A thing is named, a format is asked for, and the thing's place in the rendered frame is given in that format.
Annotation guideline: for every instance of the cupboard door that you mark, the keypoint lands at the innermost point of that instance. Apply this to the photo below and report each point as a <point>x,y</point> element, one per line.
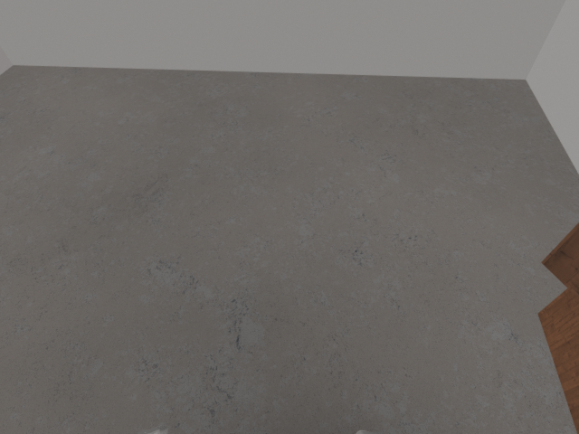
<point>563,260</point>

